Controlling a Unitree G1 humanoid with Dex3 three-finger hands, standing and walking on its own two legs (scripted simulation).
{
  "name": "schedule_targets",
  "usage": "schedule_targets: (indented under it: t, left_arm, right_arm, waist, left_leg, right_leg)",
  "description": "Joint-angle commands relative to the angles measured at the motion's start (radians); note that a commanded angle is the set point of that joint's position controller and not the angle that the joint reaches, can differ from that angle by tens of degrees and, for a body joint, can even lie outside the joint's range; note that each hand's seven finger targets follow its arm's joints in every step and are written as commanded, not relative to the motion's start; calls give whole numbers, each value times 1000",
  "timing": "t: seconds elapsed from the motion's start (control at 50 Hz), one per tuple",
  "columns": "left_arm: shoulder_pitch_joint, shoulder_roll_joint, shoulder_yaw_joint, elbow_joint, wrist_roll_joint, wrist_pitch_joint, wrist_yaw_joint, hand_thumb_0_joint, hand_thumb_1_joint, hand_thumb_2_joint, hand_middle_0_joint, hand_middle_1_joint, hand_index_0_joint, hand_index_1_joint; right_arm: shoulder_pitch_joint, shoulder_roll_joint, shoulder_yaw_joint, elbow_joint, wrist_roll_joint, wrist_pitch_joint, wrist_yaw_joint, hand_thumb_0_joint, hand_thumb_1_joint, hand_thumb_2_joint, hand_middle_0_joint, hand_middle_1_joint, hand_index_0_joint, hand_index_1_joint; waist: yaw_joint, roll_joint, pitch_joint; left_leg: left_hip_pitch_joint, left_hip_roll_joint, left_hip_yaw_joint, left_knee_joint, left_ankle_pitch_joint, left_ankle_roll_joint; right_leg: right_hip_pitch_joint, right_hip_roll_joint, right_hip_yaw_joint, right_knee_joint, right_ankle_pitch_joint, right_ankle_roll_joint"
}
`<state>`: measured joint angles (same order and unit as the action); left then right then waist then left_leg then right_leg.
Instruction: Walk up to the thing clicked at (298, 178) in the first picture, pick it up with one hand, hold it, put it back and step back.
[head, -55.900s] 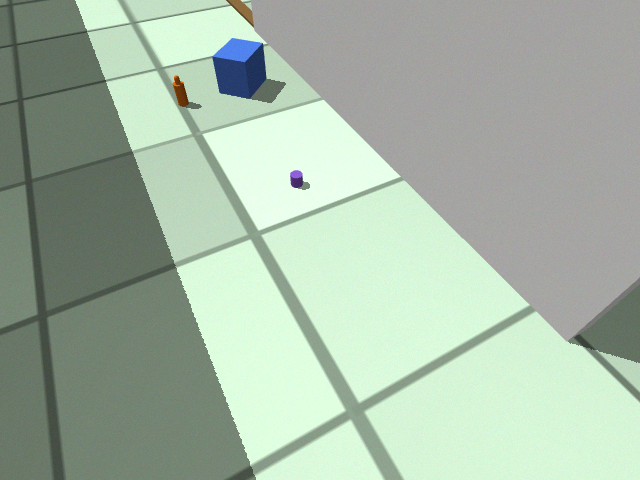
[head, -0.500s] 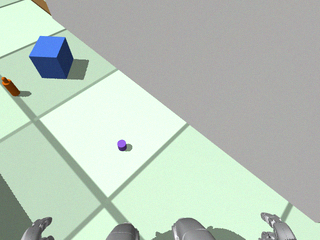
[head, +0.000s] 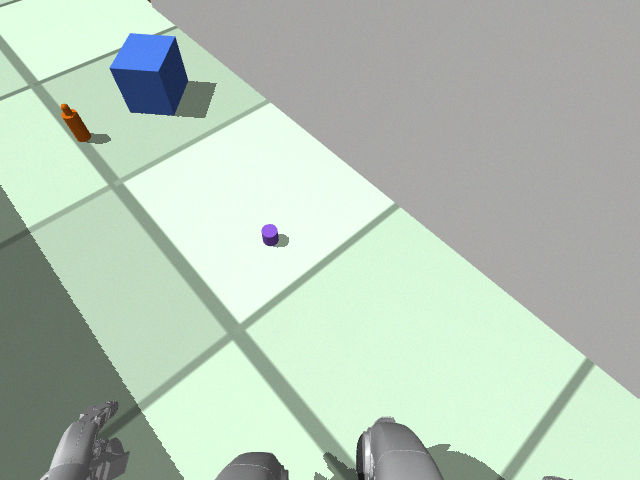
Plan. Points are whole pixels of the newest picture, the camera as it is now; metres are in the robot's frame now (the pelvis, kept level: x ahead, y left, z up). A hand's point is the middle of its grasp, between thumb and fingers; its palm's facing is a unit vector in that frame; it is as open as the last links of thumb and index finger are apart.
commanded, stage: step back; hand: left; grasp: from above
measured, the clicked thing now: (270, 235) +0.87 +0.17 -0.72
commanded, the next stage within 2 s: stand in 1.50 s
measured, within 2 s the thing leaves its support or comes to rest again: neither
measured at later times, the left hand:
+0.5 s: hand out of the picture -0.10 +0.25 -0.12, palm faces -0.05 -0.91 -0.41, open 7.3 cm
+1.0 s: hand out of the picture -0.07 +0.24 -0.13, palm faces +0.01 -0.93 -0.38, open 7.3 cm
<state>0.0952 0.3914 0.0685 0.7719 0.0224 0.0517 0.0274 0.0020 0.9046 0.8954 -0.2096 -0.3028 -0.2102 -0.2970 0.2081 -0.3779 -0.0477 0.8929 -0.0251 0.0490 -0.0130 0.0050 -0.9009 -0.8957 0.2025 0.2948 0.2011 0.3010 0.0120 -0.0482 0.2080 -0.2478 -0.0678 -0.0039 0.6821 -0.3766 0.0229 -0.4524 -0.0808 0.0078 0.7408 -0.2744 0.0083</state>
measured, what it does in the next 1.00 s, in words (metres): walks backwards: right foot, then left foot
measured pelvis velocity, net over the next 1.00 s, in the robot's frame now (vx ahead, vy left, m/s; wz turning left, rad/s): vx -0.16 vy -0.03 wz -0.02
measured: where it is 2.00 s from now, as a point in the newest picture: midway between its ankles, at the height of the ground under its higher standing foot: outside the picture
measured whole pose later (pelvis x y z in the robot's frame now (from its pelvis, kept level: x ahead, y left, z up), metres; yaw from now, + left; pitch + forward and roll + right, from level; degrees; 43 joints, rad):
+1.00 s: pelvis -0.16 -0.03 +0.01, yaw -1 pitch -3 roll -1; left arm 0.18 0.36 0.07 0.98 0.04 -0.03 -0.01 0.00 0.91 0.90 -0.21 -0.30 -0.21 -0.30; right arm 0.22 -0.37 -0.04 0.99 -0.02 0.01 0.00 0.00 -0.90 -0.90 0.20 0.30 0.20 0.30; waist 0.01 0.02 0.06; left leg -0.31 0.00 -0.08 0.79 -0.48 0.00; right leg -0.26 0.00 -0.04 0.60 -0.29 -0.02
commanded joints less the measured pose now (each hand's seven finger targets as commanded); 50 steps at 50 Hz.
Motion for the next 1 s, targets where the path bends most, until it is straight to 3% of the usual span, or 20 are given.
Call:
schedule_targets:
  t: [0.0, 0.06, 0.22, 0.3, 0.32, 0.34, 0.36, 0.42, 0.54, 0.62, 0.64, 0.66, 0.68, 0.72, 0.86, 0.88, 0.9, 0.92, 0.94, 0.98]
  left_arm:
    - [-61, 215, 74, -68, 1, -1, 22, 0, 900, 900, -200, -300, -200, -300]
    - [79, 197, 67, -9, -18, 0, 18, 0, 900, 900, -200, -300, -200, -300]
    - [78, 174, 51, 13, 1, -25, -10, 0, 900, 900, -200, -300, -200, -300]
    - [261, 173, 60, 133, 12, -48, -17, 0, 900, 900, -200, -300, -200, -300]
    - [232, 231, 79, 125, 31, -53, -17, 0, 900, 900, -200, -300, -200, -300]
    - [159, 351, 106, 79, 33, -50, -17, 0, 900, 900, -200, -300, -200, -300]
    - [82, 385, 107, 49, 32, -51, -14, 0, 900, 900, -200, -300, -200, -300]
    - [-7, 256, 80, 32, 25, -71, -7, 0, 900, 900, -200, -300, -200, -300]
    - [100, 270, 92, 60, 32, -84, -18, 0, 900, 900, -200, -300, -200, -300]
    - [90, 223, 53, 70, 17, -62, -32, 0, 900, 900, -200, -300, -200, -300]
    - [96, 176, 36, 66, 12, -59, -35, 0, 900, 900, -200, -300, -200, -300]
    - [36, 150, 31, 63, -8, -56, -37, 0, 900, 900, -200, -300, -200, -300]
    - [-1, 229, 55, 66, 6, -57, -31, 0, 900, 900, -200, -300, -200, -300]
    - [42, 191, 48, 84, -5, -65, -37, 0, 900, 900, -200, -300, -200, -300]
    - [142, 144, 48, 164, 4, -88, -36, 0, 900, 900, -200, -300, -200, -300]
    - [164, 172, 55, 178, 12, -96, -27, 0, 900, 900, -200, -300, -200, -300]
    - [176, 248, 72, 170, 25, -105, -17, 0, 900, 900, -200, -300, -200, -300]
    - [136, 306, 79, 159, 17, -108, -19, 0, 900, 900, -200, -300, -200, -300]
    - [72, 305, 77, 133, 16, -109, -22, 0, 900, 900, -200, -300, -200, -300]
    - [21, 245, 62, 123, 10, -114, -19, 0, 900, 900, -200, -300, -200, -300]
  right_arm:
    - [-18, -353, -97, -96, -19, -42, -6, 0, -900, -900, 200, 300, 200, 300]
    - [-116, -261, -62, -113, -18, -42, -20, 0, -900, -900, 200, 300, 200, 300]
    - [-42, -273, -76, -110, -17, -30, -12, 0, -900, -900, 200, 300, 200, 300]
    - [-105, -269, -70, -113, -7, -6, -1, 0, -900, -900, 200, 300, 200, 300]
    - [-75, -204, -53, -114, -3, -7, 2, 0, -900, -900, 200, 300, 200, 300]
    - [-142, -171, -47, -142, 2, -12, -9, 0, -900, -900, 200, 300, 200, 300]
    - [-168, -227, -70, -129, 0, -8, -14, 0, -900, -900, 200, 300, 200, 300]
    - [-55, -212, -61, -62, 11, -24, -6, 0, -900, -900, 200, 300, 200, 300]
    - [-88, -204, -53, -49, -13, -59, 20, 0, -900, -900, 200, 300, 200, 300]
    - [40, -183, -66, 32, -11, -88, 13, 0, -900, -900, 200, 300, 200, 300]
    - [68, -222, -80, 41, -16, -94, 8, 0, -900, -900, 200, 300, 200, 300]
    - [68, -308, -89, 37, -19, -97, 7, 0, -900, -900, 200, 300, 200, 300]
    - [61, -364, -105, 23, -13, -98, 11, 0, -900, -900, 200, 300, 200, 300]
    - [7, -280, -76, 11, -16, -113, 5, 0, -900, -900, 200, 300, 200, 300]
    - [-74, -228, -58, 5, -2, -83, 13, 0, -900, -900, 200, 300, 200, 300]
    - [-70, -171, -38, -3, 7, -78, 11, 0, -900, -900, 200, 300, 200, 300]
    - [-65, -112, -20, -21, 15, -78, 8, 0, -900, -900, 200, 300, 200, 300]
    - [-58, -147, -28, -10, 9, -72, -4, 0, -900, -900, 200, 300, 200, 300]
    - [-15, -192, -44, 16, 7, -74, -7, 0, -900, -900, 200, 300, 200, 300]
    - [9, -181, -39, 46, 12, -79, 0, 0, -900, -900, 200, 300, 200, 300]
  waist:
    - [-53, 165, -202]
    - [33, 135, -197]
    - [-45, 234, -270]
    - [34, 202, -281]
    - [12, 31, -223]
    - [57, -208, -164]
    - [61, -171, -71]
    - [-18, -41, -100]
    - [62, -138, -129]
    - [-2, -59, -183]
    - [-19, 47, -200]
    - [-42, 215, -182]
    - [-62, 185, -119]
    - [-14, 118, -107]
    - [40, 200, -165]
    - [56, 111, -192]
    - [60, -97, -200]
    - [48, -110, -165]
    - [22, -60, -133]
    - [3, -27, -121]
  left_leg:
    - [-120, 447, -497, -341, 451, 271]
    - [-28, 318, -248, -256, 529, 190]
    - [142, 327, -233, -249, 286, 216]
    - [-79, 261, -152, -163, 31, 117]
    - [-286, 164, -96, -23, -105, 45]
    - [-326, 9, -72, 170, -191, -20]
    - [-254, 40, -183, 328, -189, -44]
    - [-264, -8, -166, 399, -32, -31]
    - [-247, 83, -69, 45, -136, -49]
    - [122, 17, 26, -319, 72, -16]
    - [235, 115, -155, -337, -21, 16]
    - [134, 318, -519, -453, -399, 123]
    - [15, 409, -613, -504, -480, 220]
    - [69, 347, -474, -445, -240, 197]
    - [-136, 231, -182, -247, -6, 88]
    - [-209, 185, -135, -142, 21, 46]
    - [-333, 62, -64, 63, -24, -9]
    - [-298, 46, -83, 166, -200, -15]
    - [-236, 74, -117, 217, -209, -19]
    - [-212, 95, -120, 173, -133, -12]
  right_leg:
    - [21, 161, 198, 489, -372, -24]
    - [-50, 178, 187, 583, -241, -29]
    - [63, 102, 43, 87, -248, 14]
    - [345, 109, -13, -332, -83, -52]
    - [386, -5, 227, -385, -220, -90]
    - [131, -260, 544, -522, -500, -214]
    - [-89, -359, 634, -578, -593, -292]
    - [70, -148, 279, -426, -268, -168]
    - [271, -192, 294, -433, -413, -198]
    - [155, -107, 132, -246, -138, -130]
    - [5, -52, 77, -153, -169, -89]
    - [-90, 68, -23, 16, -275, -32]
    - [-64, 44, 28, 150, -314, -38]
    - [-87, 21, 86, 170, -215, -41]
    - [333, 101, -62, -291, -21, -37]
    - [445, 68, 9, -336, 15, -40]
    - [461, -129, 350, -455, -121, -106]
    - [326, -283, 500, -511, -266, -202]
    - [228, -321, 510, -492, -247, -259]
    - [227, -237, 353, -451, -123, -215]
